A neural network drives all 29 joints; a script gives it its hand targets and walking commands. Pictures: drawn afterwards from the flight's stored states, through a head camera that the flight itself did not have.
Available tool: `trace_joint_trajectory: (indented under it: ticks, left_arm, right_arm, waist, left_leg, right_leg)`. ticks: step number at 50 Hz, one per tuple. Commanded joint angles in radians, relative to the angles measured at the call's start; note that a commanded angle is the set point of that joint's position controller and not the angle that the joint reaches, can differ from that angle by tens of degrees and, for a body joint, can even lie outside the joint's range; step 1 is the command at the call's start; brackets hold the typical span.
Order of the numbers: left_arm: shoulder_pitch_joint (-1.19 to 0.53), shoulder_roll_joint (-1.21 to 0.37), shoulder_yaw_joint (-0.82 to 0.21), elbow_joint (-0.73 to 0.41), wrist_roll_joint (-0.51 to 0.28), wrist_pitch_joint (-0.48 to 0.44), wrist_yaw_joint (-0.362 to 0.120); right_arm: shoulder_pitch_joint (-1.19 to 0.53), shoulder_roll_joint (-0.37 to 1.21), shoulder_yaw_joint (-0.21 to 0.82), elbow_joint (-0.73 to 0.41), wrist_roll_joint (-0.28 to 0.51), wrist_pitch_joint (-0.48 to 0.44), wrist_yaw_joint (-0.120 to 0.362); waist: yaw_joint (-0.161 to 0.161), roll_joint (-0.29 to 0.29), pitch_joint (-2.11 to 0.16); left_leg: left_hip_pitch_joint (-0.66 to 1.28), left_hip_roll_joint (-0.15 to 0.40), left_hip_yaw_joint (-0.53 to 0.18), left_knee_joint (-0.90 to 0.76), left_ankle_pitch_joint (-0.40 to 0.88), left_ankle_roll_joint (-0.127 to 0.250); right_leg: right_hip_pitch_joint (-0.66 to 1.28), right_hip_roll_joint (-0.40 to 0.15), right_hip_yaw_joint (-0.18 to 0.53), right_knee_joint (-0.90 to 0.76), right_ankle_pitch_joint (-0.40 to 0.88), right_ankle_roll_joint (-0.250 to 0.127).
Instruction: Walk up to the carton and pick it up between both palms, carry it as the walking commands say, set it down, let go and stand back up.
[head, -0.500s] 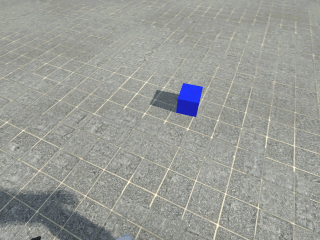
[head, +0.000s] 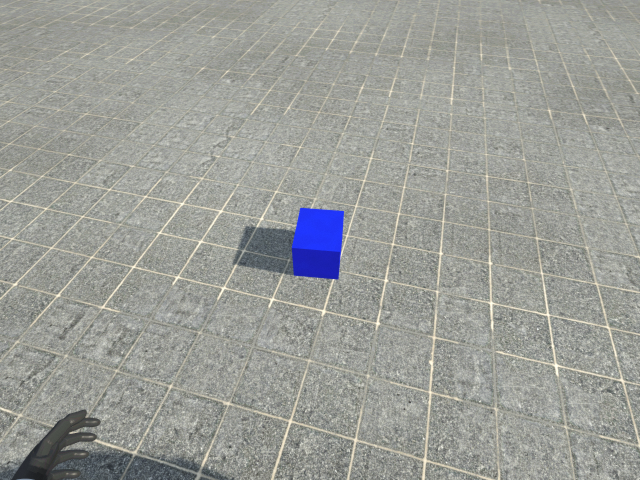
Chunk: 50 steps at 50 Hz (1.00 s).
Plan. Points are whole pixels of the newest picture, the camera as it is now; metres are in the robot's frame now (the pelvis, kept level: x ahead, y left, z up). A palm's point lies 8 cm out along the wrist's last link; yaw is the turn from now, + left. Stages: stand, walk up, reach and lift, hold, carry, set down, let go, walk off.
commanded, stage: walk up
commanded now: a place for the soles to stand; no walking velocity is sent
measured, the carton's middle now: (319, 243) +1.10 -0.06 -0.67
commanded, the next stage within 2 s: none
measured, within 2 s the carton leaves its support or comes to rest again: neither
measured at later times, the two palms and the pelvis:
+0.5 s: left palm (113, 402) +0.29 +0.29 -0.09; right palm (588, 340) +0.31 -0.39 -0.03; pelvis +0.21 -0.03 +0.01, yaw +1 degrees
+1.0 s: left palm (163, 314) +0.42 +0.25 -0.07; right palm (542, 246) +0.52 -0.44 -0.07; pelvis +0.40 -0.11 +0.00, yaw +5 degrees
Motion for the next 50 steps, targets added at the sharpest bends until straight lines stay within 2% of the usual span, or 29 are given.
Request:
trace_joint_trajectory:
  ticks: [1, 2, 3, 5, 6, 9, 12, 15, 16, 17, 18, 19, 20, 22, 24, 27, 30, 32, 33, 34, 35, 36, 37, 38, 40, 42, 46, 49, 50]
  left_arm:
    - [0.256, 0.322, 0.085, -0.021, -0.021, -0.016, 0.041]
    - [0.216, 0.27, 0.068, -0.038, -0.024, -0.014, 0.048]
    - [0.181, 0.217, 0.052, -0.046, -0.027, -0.015, 0.053]
    - [0.136, 0.17, 0.038, -0.06, -0.025, -0.02, 0.061]
    - [0.14, 0.161, 0.033, -0.064, -0.018, -0.023, 0.058]
    - [0.187, 0.177, 0.034, -0.077, -0.009, -0.026, 0.05]
    - [0.175, 0.179, 0.031, -0.099, -0.007, -0.02, 0.044]
    - [0.145, 0.168, 0.022, -0.11, -0.009, -0.011, 0.039]
    - [0.143, 0.139, 0.009, -0.115, -0.01, -0.013, 0.04]
    - [0.154, 0.088, -0.007, -0.123, -0.013, -0.018, 0.044]
    - [0.18, 0.026, -0.019, -0.149, -0.014, -0.023, 0.046]
    - [0.205, 0.119, -0.004, -0.141, -0.004, -0.008, 0.066]
    - [0.188, 0.17, 0.005, -0.123, -0.001, 0.001, 0.07]
    - [0.194, 0.156, 0.011, -0.098, -0.004, 0.001, 0.057]
    - [0.223, 0.137, 0.016, -0.059, -0.004, 0.004, 0.033]
    - [0.153, 0.105, 0.021, -0.052, 0.0, 0.01, 0.014]
    - [0.128, 0.105, 0.033, -0.025, 0.0, 0.007, 0.004]
    - [0.16, 0.126, 0.046, -0.003, 0.002, -0.001, 0.009]
    - [0.21, 0.15, 0.056, 0.011, 0.001, -0.007, 0.017]
    - [0.3, 0.213, 0.075, 0.02, 0.006, -0.016, 0.033]
    - [0.348, 0.322, 0.09, 0.003, 0.002, -0.025, 0.044]
    - [0.306, 0.295, 0.082, -0.02, -0.007, -0.027, 0.049]
    - [0.261, 0.247, 0.066, -0.029, -0.013, -0.025, 0.056]
    - [0.218, 0.215, 0.059, -0.031, -0.017, -0.024, 0.064]
    - [0.171, 0.18, 0.048, -0.04, -0.018, -0.024, 0.069]
    - [0.189, 0.18, 0.042, -0.046, -0.01, -0.025, 0.061]
    - [0.175, 0.188, 0.033, -0.064, -0.013, -0.015, 0.049]
    - [0.145, 0.134, 0.007, -0.076, -0.016, -0.007, 0.048]
    - [0.143, 0.078, -0.01, -0.09, -0.018, -0.009, 0.051]
  right_arm:
    - [-0.043, -0.133, -0.011, -0.092, 0.022, -0.005, -0.02]
    - [-0.061, -0.156, -0.014, -0.082, 0.025, 0.0, -0.02]
    - [-0.028, -0.152, -0.009, -0.056, 0.023, 0.0, -0.014]
    - [0.055, -0.145, -0.007, -0.002, 0.008, 0.001, -0.008]
    - [0.053, -0.127, -0.005, 0.004, 0.009, 0.004, 0.0]
    - [-0.042, -0.09, -0.005, -0.032, 0.003, 0.006, 0.014]
    - [-0.089, -0.077, -0.012, -0.045, -0.002, 0.003, 0.022]
    - [-0.06, -0.082, -0.028, -0.041, -0.002, -0.005, 0.025]
    - [-0.001, -0.111, -0.043, -0.031, -0.005, -0.01, 0.017]
    - [0.114, -0.149, -0.063, -0.014, -0.006, -0.019, 0.0]
    - [0.207, -0.238, -0.086, -0.035, -0.016, -0.028, -0.021]
    - [0.137, -0.288, -0.094, -0.063, 0.008, -0.02, -0.027]
    - [0.061, -0.242, -0.083, -0.074, 0.02, -0.014, -0.026]
    - [-0.008, -0.193, -0.06, -0.082, 0.013, -0.016, -0.024]
    - [-0.037, -0.191, -0.054, -0.081, -0.004, -0.017, -0.017]
    - [-0.046, -0.21, -0.063, -0.083, -0.008, -0.022, -0.009]
    - [-0.091, -0.222, -0.065, -0.091, -0.007, -0.015, -0.002]
    - [-0.106, -0.201, -0.052, -0.093, -0.011, -0.004, 0.0]
    - [-0.087, -0.166, -0.036, -0.092, -0.017, 0.001, -0.002]
    - [-0.078, -0.113, -0.015, -0.103, -0.013, 0.002, -0.004]
    - [-0.072, -0.08, -0.002, -0.125, 0.005, 0.0, -0.015]
    - [-0.09, -0.135, -0.01, -0.101, 0.002, 0.01, -0.026]
    - [-0.062, -0.155, -0.016, -0.079, 0.008, 0.01, -0.023]
    - [-0.009, -0.155, -0.015, -0.045, 0.006, 0.006, -0.02]
    - [0.047, -0.144, -0.014, -0.002, 0.0, 0.003, -0.009]
    - [0.003, -0.11, -0.009, -0.013, -0.002, 0.005, 0.007]
    - [-0.057, -0.079, -0.01, -0.03, -0.005, 0.004, 0.021]
    - [0.022, -0.113, -0.035, -0.016, -0.01, -0.008, 0.011]
    - [0.118, -0.152, -0.052, -0.003, -0.015, -0.016, -0.004]
  waist:
    - [0.186, -0.206, -0.146]
    - [0.157, -0.087, -0.11]
    - [0.12, -0.057, -0.084]
    - [0.079, -0.108, -0.05]
    - [0.08, -0.129, -0.053]
    - [0.113, -0.145, -0.024]
    - [0.102, -0.132, -0.001]
    - [0.044, -0.064, 0.004]
    - [0.001, -0.012, -0.027]
    - [-0.061, 0.096, -0.079]
    - [-0.091, 0.286, -0.139]
    - [-0.065, 0.167, -0.149]
    - [-0.028, 0.068, -0.08]
    - [0.022, 0.092, -0.001]
    - [0.027, 0.166, 0.001]
    - [0.018, 0.199, 0.011]
    - [0.04, 0.196, 0.018]
    - [0.08, 0.13, 0.016]
    - [0.112, 0.053, -0.001]
    - [0.173, -0.155, -0.031]
    - [0.195, -0.318, -0.057]
    - [0.179, -0.137, -0.049]
    - [0.141, -0.07, -0.034]
    - [0.104, -0.074, -0.014]
    - [0.073, -0.137, 0.005]
    - [0.088, -0.156, 0.0]
    - [0.082, -0.155, 0.003]
    - [-0.002, -0.031, -0.031]
    - [-0.054, 0.108, -0.067]
  left_leg:
    - [-0.606, -0.106, -0.148, 0.508, -0.04, 0.053]
    - [-0.596, -0.081, -0.189, 0.523, 0.034, 0.052]
    - [-0.562, -0.043, -0.179, 0.469, 0.104, 0.04]
    - [-0.456, -0.003, -0.141, 0.323, 0.115, 0.016]
    - [-0.402, -0.015, -0.115, 0.267, 0.105, 0.009]
    - [-0.372, -0.035, -0.075, 0.099, 0.115, 0.009]
    - [-0.277, -0.064, -0.034, -0.025, 0.229, 0.015]
    - [-0.041, -0.12, -0.001, -0.148, 0.295, 0.035]
    - [0.114, -0.141, -0.018, -0.169, 0.25, 0.059]
    - [0.296, -0.086, -0.143, -0.251, 0.112, 0.102]
    - [0.42, 0.214, -0.614, -0.389, -0.099, 0.207]
    - [0.337, 0.354, -0.829, -0.488, -0.223, 0.305]
    - [0.229, 0.319, -0.739, -0.469, -0.207, 0.314]
    - [0.071, 0.217, -0.485, -0.453, -0.021, 0.268]
    - [-0.056, 0.142, -0.291, -0.438, 0.078, 0.242]
    - [-0.146, 0.108, -0.22, -0.439, 0.019, 0.228]
    - [-0.24, 0.097, -0.193, -0.432, -0.094, 0.196]
    - [-0.322, 0.066, -0.158, -0.321, -0.15, 0.167]
    - [-0.368, 0.034, -0.131, -0.183, -0.145, 0.142]
    - [-0.496, -0.056, -0.047, 0.135, -0.06, 0.089]
    - [-0.691, -0.172, -0.044, 0.408, -0.135, 0.049]
    - [-0.673, -0.121, -0.215, 0.499, -0.063, 0.058]
    - [-0.639, -0.101, -0.232, 0.484, 0.019, 0.054]
    - [-0.6, -0.064, -0.223, 0.414, 0.08, 0.04]
    - [-0.471, -0.045, -0.151, 0.263, 0.08, 0.017]
    - [-0.38, -0.058, -0.097, 0.146, 0.064, 0.012]
    - [-0.218, -0.107, -0.016, -0.052, 0.197, 0.019]
    - [0.102, -0.152, -0.03, -0.184, 0.201, 0.056]
    - [0.268, -0.06, -0.215, -0.278, 0.036, 0.101]
  right_leg:
    - [0.528, -0.341, 0.668, -0.38, -0.537, -0.186]
    - [0.482, -0.316, 0.568, -0.35, -0.434, -0.211]
    - [0.431, -0.263, 0.427, -0.322, -0.277, -0.221]
    - [0.323, -0.205, 0.256, -0.291, -0.054, -0.2]
    - [0.282, -0.188, 0.204, -0.283, 0.025, -0.204]
    - [0.252, -0.203, 0.189, -0.318, -0.011, -0.225]
    - [0.19, -0.191, 0.167, -0.34, -0.136, -0.203]
    - [0.039, -0.159, 0.118, -0.261, -0.303, -0.158]
    - [-0.045, -0.134, 0.082, -0.143, -0.24, -0.131]
    - [-0.154, -0.076, 0.016, 0.107, -0.135, -0.089]
    - [-0.339, 0.04, -0.019, 0.446, -0.316, -0.023]
    - [-0.404, 0.031, 0.087, 0.57, -0.353, -0.001]
    - [-0.383, -0.018, 0.141, 0.613, -0.293, 0.006]
    - [-0.327, -0.078, 0.155, 0.508, -0.274, 0.014]
    - [-0.186, -0.07, 0.097, 0.362, -0.28, 0.024]
    - [-0.074, -0.056, 0.043, 0.202, -0.182, 0.023]
    - [0.083, -0.016, -0.018, 0.085, -0.097, 0.019]
    - [0.226, 0.031, -0.053, 0.025, -0.12, 0.014]
    - [0.32, 0.043, -0.03, -0.015, -0.171, 0.006]
    - [0.433, -0.078, 0.214, -0.189, -0.419, -0.045]
    - [0.474, -0.349, 0.69, -0.412, -0.698, -0.179]
    - [0.418, -0.36, 0.689, -0.394, -0.703, -0.223]
    - [0.374, -0.325, 0.582, -0.358, -0.598, -0.228]
    - [0.341, -0.278, 0.459, -0.335, -0.48, -0.214]
    - [0.242, -0.228, 0.273, -0.31, -0.241, -0.194]
    - [0.194, -0.22, 0.203, -0.307, -0.138, -0.209]
    - [0.135, -0.202, 0.153, -0.31, -0.251, -0.187]
    - [-0.048, -0.151, 0.074, -0.121, -0.368, -0.12]
    - [-0.182, -0.092, 0.01, 0.124, -0.292, -0.079]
